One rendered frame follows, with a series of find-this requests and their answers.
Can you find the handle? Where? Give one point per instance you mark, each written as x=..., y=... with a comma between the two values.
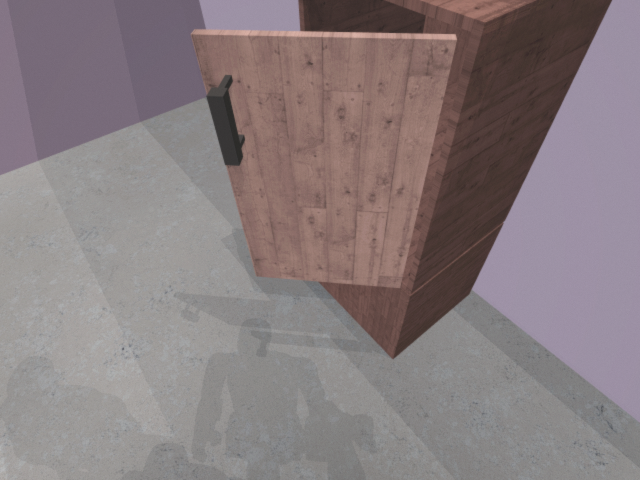
x=223, y=118

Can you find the cupboard door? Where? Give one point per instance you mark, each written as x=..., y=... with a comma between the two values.
x=339, y=129

